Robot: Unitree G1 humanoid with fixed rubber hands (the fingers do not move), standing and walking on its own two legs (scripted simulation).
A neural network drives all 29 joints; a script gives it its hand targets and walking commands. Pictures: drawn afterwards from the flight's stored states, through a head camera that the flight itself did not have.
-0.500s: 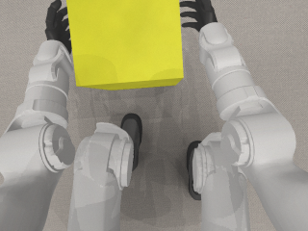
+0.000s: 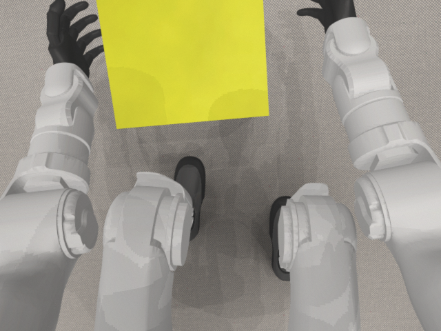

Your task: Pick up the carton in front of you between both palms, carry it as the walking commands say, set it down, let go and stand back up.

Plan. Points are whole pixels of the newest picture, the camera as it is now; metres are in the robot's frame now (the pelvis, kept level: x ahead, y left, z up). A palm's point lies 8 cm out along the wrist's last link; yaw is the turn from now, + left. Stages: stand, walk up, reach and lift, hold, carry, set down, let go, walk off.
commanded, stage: set down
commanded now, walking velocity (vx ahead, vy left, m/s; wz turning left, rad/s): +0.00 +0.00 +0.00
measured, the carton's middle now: (196, 62) +0.49 +0.11 -0.25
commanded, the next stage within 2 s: let go in 0.94 s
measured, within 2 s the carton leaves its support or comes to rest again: neither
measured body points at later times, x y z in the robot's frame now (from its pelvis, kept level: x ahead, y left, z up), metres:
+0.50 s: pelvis +0.02 +0.00 +0.11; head +0.34 +0.03 +0.43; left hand +0.47 +0.29 -0.01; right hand +0.57 -0.09 -0.01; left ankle +0.16 +0.13 -0.34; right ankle +0.09 -0.12 -0.34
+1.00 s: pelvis +0.05 +0.01 +0.24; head +0.32 +0.04 +0.60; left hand +0.46 +0.30 +0.14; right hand +0.57 -0.10 +0.14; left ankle +0.16 +0.13 -0.34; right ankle +0.09 -0.12 -0.34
